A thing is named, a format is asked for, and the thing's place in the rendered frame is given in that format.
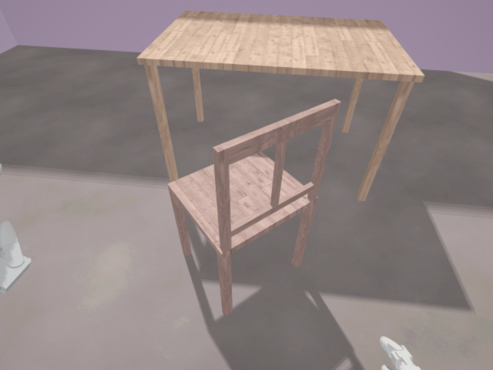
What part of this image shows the robot right hand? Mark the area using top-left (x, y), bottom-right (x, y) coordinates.
top-left (380, 336), bottom-right (421, 370)

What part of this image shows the chair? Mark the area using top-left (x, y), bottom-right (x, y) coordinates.
top-left (167, 99), bottom-right (341, 317)

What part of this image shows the robot left hand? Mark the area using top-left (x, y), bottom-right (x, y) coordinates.
top-left (0, 164), bottom-right (31, 294)

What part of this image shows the table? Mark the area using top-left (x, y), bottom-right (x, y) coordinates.
top-left (136, 11), bottom-right (424, 201)

